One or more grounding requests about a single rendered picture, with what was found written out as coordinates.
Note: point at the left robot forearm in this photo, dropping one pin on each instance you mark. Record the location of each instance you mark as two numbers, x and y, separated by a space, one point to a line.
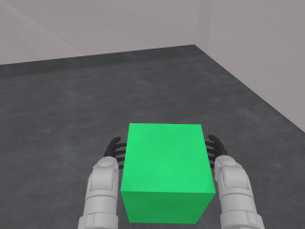
101 196

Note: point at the robot left hand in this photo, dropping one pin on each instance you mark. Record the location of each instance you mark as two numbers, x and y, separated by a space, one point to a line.
111 150

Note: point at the robot right hand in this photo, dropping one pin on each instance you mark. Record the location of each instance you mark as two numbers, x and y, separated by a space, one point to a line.
218 149

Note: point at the carton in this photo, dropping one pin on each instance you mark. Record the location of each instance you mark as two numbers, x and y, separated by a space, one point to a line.
167 177

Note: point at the right robot forearm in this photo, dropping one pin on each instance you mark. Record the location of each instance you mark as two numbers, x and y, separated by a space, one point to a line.
235 195

